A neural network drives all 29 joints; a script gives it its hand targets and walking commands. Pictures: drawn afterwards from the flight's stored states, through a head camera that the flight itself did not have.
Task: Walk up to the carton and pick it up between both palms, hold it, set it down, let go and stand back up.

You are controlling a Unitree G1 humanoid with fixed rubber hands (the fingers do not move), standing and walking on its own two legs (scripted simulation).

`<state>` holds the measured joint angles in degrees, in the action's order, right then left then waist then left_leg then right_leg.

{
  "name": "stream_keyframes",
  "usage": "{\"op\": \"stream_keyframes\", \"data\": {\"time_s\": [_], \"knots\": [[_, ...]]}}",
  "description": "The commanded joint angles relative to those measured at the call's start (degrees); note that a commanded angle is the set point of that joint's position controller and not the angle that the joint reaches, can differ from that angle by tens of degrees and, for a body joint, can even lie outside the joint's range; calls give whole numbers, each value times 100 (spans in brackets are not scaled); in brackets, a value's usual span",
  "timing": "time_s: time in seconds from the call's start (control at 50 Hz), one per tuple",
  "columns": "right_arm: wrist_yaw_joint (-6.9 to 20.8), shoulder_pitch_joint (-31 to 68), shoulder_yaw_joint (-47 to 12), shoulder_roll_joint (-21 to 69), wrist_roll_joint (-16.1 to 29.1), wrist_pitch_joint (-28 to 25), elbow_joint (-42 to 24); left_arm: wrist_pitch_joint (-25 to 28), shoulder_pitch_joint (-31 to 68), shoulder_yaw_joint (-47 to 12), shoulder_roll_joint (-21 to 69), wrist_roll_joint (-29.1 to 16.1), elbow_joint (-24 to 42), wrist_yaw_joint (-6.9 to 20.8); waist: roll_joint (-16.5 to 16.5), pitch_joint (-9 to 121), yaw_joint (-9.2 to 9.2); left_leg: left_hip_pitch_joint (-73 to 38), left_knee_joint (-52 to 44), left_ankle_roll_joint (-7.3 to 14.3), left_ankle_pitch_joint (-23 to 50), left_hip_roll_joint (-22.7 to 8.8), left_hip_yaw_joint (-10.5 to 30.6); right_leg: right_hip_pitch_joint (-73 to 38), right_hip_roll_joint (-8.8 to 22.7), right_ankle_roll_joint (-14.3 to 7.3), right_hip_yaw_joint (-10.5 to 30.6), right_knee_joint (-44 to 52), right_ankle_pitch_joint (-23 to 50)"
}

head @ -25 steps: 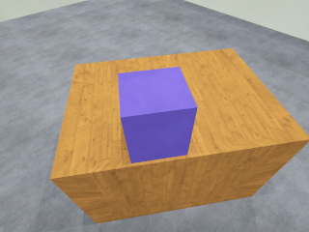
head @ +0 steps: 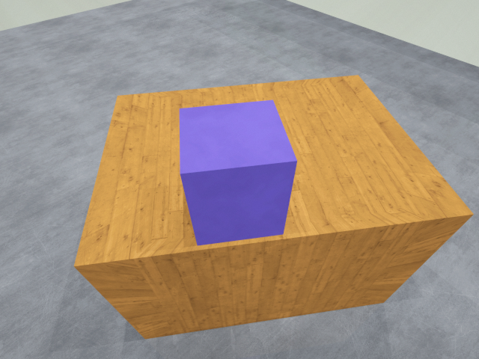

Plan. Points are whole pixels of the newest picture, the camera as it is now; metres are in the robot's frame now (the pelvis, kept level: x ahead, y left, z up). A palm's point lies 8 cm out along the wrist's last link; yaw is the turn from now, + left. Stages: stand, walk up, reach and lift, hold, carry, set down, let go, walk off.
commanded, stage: walk up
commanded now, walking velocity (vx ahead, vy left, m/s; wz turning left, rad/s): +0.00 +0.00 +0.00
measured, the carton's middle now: (234, 174) +0.51 +0.02 -0.02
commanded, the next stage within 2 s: none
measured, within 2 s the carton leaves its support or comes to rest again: neither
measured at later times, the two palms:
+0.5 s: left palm out of the picture +0.06 +0.14 -0.14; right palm out of the picture -0.04 -0.32 -0.15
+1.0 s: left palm out of the picture +0.06 +0.06 -0.16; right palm out of the picture +0.09 -0.34 -0.15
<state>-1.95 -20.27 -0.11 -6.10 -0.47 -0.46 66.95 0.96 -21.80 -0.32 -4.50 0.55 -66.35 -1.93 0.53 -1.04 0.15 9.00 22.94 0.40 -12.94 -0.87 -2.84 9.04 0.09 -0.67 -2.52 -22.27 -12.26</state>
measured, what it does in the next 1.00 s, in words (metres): steps to the right: right foot, then left foot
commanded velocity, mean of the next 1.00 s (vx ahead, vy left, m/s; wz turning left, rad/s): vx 0.08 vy -0.04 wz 0.05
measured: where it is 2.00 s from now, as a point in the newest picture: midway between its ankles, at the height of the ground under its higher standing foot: outside the picture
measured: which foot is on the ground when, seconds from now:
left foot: down 0.00-0.50, up 0.52-0.82, down 0.84-1.00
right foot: down 0.00-0.14, up 0.16-0.46, down 0.48-1.00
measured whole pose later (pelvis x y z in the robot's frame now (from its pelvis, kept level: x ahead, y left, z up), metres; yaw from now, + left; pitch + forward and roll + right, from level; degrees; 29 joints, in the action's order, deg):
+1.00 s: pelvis +0.09 -0.13 +0.00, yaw +3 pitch -2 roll +0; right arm -2.4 -16.3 -0.3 -5.7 -0.1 -0.6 67.6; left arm 1.0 -19.3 -0.6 -6.0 0.4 -63.9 -1.8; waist -1.7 -1.3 -0.7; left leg 7.1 23.1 1.0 -14.4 -0.2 -3.5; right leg 6.8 -1.3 -2.7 -5.2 -22.1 -13.7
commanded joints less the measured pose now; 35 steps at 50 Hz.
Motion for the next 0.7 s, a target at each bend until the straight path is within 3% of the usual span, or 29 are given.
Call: {"op": "stream_keyframes", "data": {"time_s": [0.0,0.08,0.1,0.12,0.14,0.16,0.18,0.24,0.28,0.34,0.36,0.38,0.4,0.42,0.44,0.46,0.48,0.5,0.52,0.54,0.56,0.58,0.62,0.64,0.68], "knots": [[-23,-584,39,-347,-3,-30,-18,50,-443,59,-411,2,77,-26,-120,-515,45,338,-397,123,237,-419,441,312,511,-148,636,535,42],[-22,-629,24,-294,-1,-51,-1,37,-506,60,-362,-9,12,-36,-220,-664,11,363,-448,112,209,-458,480,372,517,-119,553,523,65],[25,-1077,252,-956,-139,-33,-167,-53,-624,375,-1221,-34,-61,-3,-763,-78,335,111,-367,446,-2926,-1037,1301,637,182,33,-71,-307,-2663],[11,-1543,410,-1453,-126,74,-20,-133,-102,386,-1086,79,200,57,119,-649,559,232,-1231,775,-4564,-1717,2590,1717,-111,210,-444,-1316,-2790],[-37,-1591,466,-1547,-78,147,84,-165,29,344,-881,235,402,123,1038,-995,564,774,-2130,1005,-4997,-2550,3742,1876,-18,230,-405,-2673,-1894],[-42,-1240,441,-1381,-118,135,-18,-144,4,289,-622,295,487,189,1035,-1303,395,905,-2237,1060,-4495,-2694,3652,2126,276,220,-173,-3028,-1505],[-25,-1111,463,-1256,-167,61,-90,-78,23,226,-308,275,514,220,1068,-1340,404,580,-2065,1059,-3664,-2529,3334,2363,424,232,-65,-2863,-1284],[-30,-617,435,-885,-142,-87,-217,19,55,356,-526,131,505,264,611,-649,81,223,-1677,298,-1503,-1530,1666,2105,302,425,-79,-3059,-688],[-59,-744,445,-846,-96,-170,-160,25,94,374,-510,96,560,272,660,-317,136,4,-1418,192,-943,-1305,1216,1894,169,453,-260,-2789,-502],[-74,-645,484,-969,-106,-186,-201,43,316,367,-517,-11,830,270,1346,-423,125,819,-1431,171,-1323,-1179,973,1127,154,524,-318,-1634,-497],[-66,-556,530,-1128,-143,-169,-239,50,374,370,-541,-55,924,253,1719,-594,122,1115,-1311,251,-1475,-1238,1046,799,236,484,-217,-1059,-605],[-99,-620,464,-829,-32,-99,-8,163,336,352,-546,-38,1082,248,2433,-488,-183,1235,-757,238,-1401,-631,620,91,337,451,-148,-310,-445],[-100,-356,439,-756,-56,-72,-72,213,80,436,-794,-137,891,106,1799,-752,-353,554,40,125,793,-255,163,194,318,351,31,901,890],[-53,-469,464,-668,-84,-106,-99,349,-419,488,-1137,-91,623,32,901,-131,-268,253,588,-101,654,-226,-2,-310,336,572,-235,734,1962],[-54,-587,409,-539,-156,-116,-173,388,-984,500,-1262,-40,416,3,106,139,-310,776,1060,-228,-373,-247,74,-878,807,631,164,359,3172],[-90,-1222,255,-111,-211,-57,-166,348,-1239,453,-1422,-23,415,-29,-1095,289,-83,1540,1687,-354,-2185,-194,82,-1351,1770,486,1161,244,4342],[-110,-1725,221,200,74,108,5,220,-909,361,-1463,-28,408,-25,-1746,523,78,835,1730,-288,-2248,-309,185,-294,2116,-211,1469,465,2540],[-119,-1443,249,-94,98,207,-71,132,-300,384,-1343,47,560,35,-2296,70,88,660,1785,-193,-1955,-416,192,439,2029,-463,1922,937,656],[-82,-846,284,-373,27,232,-196,104,78,334,-1035,104,718,83,-2066,-529,-27,720,1796,-141,-1804,-360,299,766,1538,-354,1641,1086,672],[-30,-542,297,-409,22,213,-209,124,44,204,-736,172,721,63,-1684,-635,-5,957,1860,-107,-1691,-275,314,404,1195,-192,1145,802,1815],[8,-588,312,-389,12,174,-182,152,-150,129,-553,165,655,-24,-1491,-503,70,1212,1965,-76,-1509,-226,249,-89,1151,-78,724,442,3475],[20,-866,276,-260,-17,177,-73,188,-178,117,-553,86,626,-63,-1334,-223,181,1252,2164,-88,-1346,-184,170,-473,1208,-145,485,239,4397],[-13,-1104,219,-193,-63,231,67,263,-150,110,-641,-40,638,-37,-1031,190,249,945,2292,-98,-1188,-122,118,-578,1253,-380,452,171,4487],[-40,-902,218,-255,-43,240,8,267,-234,71,-589,-21,596,-23,-1015,261,197,706,2117,-76,-1153,-122,148,-370,1225,-431,552,247,4088],[-33,-319,248,-371,37,236,-118,210,-64,60,-678,67,613,-38,-874,66,126,515,1688,-46,-878,-128,173,-19,1251,-737,762,438,2890]]}}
